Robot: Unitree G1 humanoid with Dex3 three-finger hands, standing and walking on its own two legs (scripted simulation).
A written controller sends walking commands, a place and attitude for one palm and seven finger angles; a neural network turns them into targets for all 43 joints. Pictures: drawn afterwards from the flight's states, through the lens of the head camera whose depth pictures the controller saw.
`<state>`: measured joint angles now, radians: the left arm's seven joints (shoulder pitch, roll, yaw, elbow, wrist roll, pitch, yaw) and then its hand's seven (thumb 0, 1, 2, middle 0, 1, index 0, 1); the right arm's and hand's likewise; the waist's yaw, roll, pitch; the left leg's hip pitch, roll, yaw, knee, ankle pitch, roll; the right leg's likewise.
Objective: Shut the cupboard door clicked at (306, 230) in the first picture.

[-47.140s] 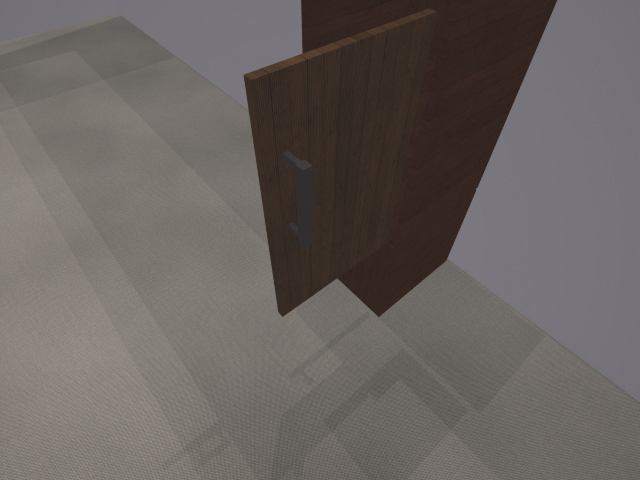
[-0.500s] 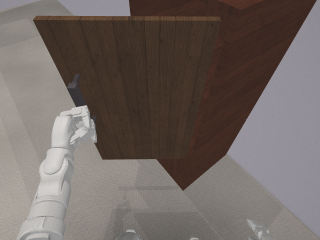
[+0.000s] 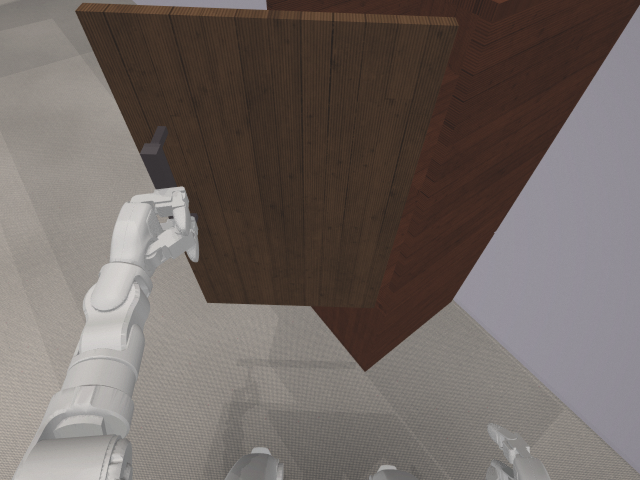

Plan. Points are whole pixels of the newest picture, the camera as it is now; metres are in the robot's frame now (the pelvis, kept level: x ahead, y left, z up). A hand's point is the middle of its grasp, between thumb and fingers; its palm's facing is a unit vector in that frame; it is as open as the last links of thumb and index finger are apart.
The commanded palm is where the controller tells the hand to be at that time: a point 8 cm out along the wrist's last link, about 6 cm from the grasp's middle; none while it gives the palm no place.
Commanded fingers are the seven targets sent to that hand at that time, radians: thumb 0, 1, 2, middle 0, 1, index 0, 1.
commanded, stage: push the door shut along its arc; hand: left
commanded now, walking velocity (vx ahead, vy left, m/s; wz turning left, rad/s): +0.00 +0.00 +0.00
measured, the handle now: (175, 191) +0.46 +0.21 +0.08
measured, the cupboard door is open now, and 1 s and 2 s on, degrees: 51 35 14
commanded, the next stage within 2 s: pull the fist back off the door in 1.60 s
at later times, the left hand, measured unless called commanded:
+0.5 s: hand (210, 198) +0.45 +0.17 +0.08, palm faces -0.15 -0.99 -0.01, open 3.1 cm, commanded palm +0.45 +0.20 +0.09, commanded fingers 0.00 0.90 0.90 -1.30 -1.50 -1.30 -1.50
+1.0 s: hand (245, 167) +0.51 +0.13 +0.09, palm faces -0.26 -0.96 -0.03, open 2.9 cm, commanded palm +0.51 +0.17 +0.09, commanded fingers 0.00 0.90 0.90 -1.30 -1.50 -1.30 -1.50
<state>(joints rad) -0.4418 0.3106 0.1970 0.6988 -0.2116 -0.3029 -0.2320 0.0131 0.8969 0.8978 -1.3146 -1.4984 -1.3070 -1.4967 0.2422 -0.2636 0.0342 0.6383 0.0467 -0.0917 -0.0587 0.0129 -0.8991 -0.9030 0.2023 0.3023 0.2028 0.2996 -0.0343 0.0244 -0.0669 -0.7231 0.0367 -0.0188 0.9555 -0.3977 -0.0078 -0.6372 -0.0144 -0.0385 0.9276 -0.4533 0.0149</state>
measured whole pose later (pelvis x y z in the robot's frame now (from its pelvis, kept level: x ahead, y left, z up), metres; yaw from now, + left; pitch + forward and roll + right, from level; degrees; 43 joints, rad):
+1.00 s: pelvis -0.01 +0.00 -0.03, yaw -2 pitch +19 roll -2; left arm -1.00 0.52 0.30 1.22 -0.13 -0.31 -0.43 -0.01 0.84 0.90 -1.30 -1.50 -1.29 -1.50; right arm 0.36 -0.29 0.03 0.68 0.03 -0.05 -0.03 0.01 -0.90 -0.90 0.20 0.30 0.20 0.30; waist -0.18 0.05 -0.10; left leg -1.00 0.07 -0.02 1.09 -0.43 -0.01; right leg -0.92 0.02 -0.03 1.06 -0.47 0.01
